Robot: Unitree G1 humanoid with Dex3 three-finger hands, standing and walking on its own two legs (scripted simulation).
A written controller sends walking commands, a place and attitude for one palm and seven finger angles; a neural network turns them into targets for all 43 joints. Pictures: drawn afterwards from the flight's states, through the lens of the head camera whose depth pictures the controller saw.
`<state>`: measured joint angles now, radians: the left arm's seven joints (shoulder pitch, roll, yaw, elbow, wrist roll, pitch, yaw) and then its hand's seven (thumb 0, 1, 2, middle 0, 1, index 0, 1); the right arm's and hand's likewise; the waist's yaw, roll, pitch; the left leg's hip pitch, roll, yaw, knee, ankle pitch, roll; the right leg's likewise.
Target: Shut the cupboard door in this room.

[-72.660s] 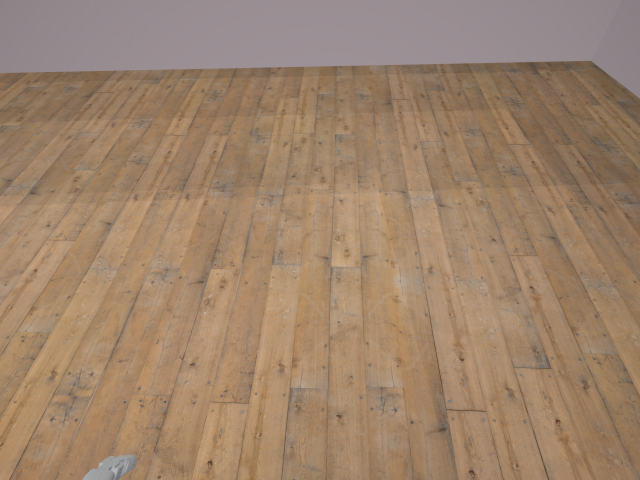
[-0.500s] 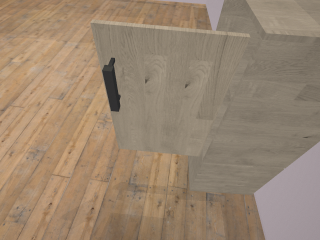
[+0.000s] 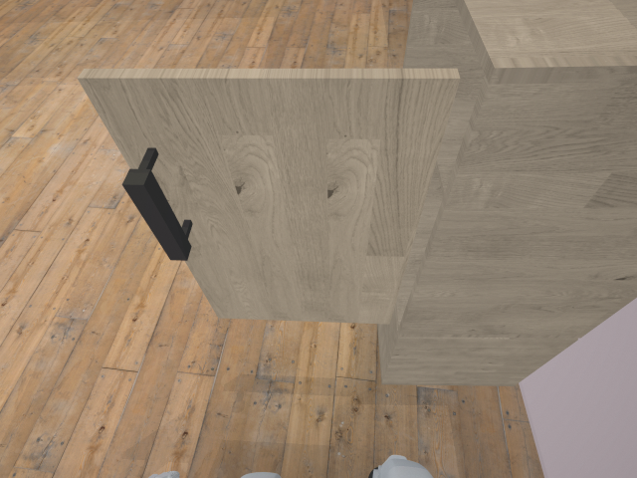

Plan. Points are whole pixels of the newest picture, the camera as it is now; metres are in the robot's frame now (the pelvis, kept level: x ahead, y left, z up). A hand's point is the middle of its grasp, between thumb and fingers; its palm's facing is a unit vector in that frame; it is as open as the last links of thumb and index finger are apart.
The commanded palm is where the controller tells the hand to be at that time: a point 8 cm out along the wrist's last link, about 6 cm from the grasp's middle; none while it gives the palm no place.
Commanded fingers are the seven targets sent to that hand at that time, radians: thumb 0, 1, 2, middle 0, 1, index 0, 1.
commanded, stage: come to a stop and stand still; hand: left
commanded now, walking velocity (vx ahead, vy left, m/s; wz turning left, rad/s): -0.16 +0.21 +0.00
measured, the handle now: (166, 207) +0.43 +0.22 +0.08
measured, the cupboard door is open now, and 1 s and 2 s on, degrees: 88 88 88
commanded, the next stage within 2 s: look again from close up in 0.56 s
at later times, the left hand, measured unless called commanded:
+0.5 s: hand out of the picture -0.05 +0.23 -0.16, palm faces +0.05 -0.98 -0.17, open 7.3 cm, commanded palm none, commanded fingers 0.00 0.90 0.90 -0.20 -0.30 -0.20 -0.30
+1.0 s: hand out of the picture -0.04 +0.20 -0.16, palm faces -0.02 -0.97 -0.22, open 7.3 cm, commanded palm none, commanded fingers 0.00 0.90 0.90 -0.20 -0.30 -0.20 -0.30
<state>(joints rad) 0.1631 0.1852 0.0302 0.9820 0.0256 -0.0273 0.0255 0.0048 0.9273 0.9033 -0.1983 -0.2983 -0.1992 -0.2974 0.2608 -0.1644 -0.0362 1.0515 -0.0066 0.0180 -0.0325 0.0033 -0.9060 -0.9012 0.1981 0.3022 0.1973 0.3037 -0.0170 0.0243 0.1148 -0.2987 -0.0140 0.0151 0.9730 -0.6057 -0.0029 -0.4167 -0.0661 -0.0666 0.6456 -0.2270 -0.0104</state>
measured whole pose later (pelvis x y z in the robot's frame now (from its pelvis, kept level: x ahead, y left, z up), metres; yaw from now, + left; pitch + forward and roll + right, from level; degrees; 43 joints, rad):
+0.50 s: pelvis -0.06 +0.05 +0.02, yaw +0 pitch +0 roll +0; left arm 0.32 0.18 0.04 1.03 0.03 0.04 0.01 0.00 0.91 0.90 -0.20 -0.30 -0.20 -0.30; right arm 0.33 -0.12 0.00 1.03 -0.04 0.00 -0.03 0.01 -0.93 -0.90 0.20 0.30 0.20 0.30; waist 0.00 -0.05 -0.01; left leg -0.22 -0.03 0.06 0.43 -0.21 0.06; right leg -0.38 0.00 -0.01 0.95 -0.38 0.00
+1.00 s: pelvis -0.06 +0.02 +0.01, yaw -1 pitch -1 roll +0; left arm 0.31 0.15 -0.02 1.07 0.01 -0.04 0.05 0.01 0.93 0.90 -0.20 -0.30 -0.20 -0.30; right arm 0.31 -0.15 0.02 1.10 -0.02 -0.01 -0.02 0.02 -0.93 -0.90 0.20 0.30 0.19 0.30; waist -0.02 0.03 0.00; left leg -0.25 0.01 0.05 0.54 -0.28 0.01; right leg -0.13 0.04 -0.02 0.51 -0.37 -0.05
